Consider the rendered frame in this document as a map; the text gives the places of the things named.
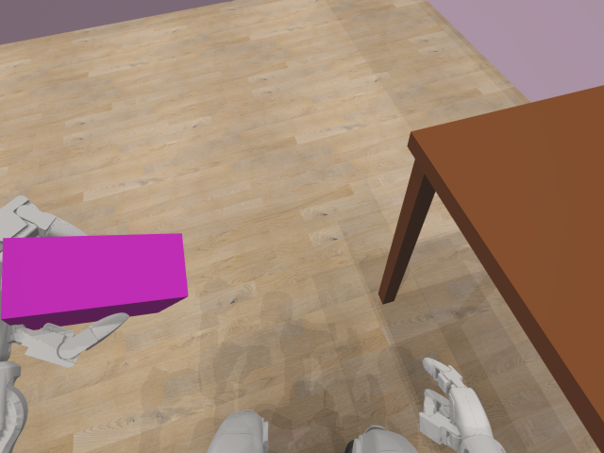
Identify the table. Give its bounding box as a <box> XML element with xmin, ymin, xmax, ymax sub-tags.
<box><xmin>378</xmin><ymin>85</ymin><xmax>604</xmax><ymax>453</ymax></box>

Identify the robot right hand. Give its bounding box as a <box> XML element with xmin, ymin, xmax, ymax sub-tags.
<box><xmin>419</xmin><ymin>358</ymin><xmax>494</xmax><ymax>453</ymax></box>

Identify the sponge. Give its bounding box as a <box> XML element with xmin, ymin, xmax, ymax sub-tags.
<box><xmin>1</xmin><ymin>233</ymin><xmax>188</xmax><ymax>330</ymax></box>

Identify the robot left hand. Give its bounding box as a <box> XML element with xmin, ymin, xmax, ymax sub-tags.
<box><xmin>0</xmin><ymin>195</ymin><xmax>129</xmax><ymax>368</ymax></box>

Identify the right robot shin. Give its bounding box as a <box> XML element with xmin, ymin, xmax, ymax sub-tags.
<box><xmin>362</xmin><ymin>426</ymin><xmax>386</xmax><ymax>435</ymax></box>

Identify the left robot forearm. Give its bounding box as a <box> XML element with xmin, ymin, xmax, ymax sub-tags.
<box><xmin>0</xmin><ymin>361</ymin><xmax>28</xmax><ymax>453</ymax></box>

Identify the robot right thigh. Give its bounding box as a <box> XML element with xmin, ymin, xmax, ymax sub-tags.
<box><xmin>352</xmin><ymin>429</ymin><xmax>418</xmax><ymax>453</ymax></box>

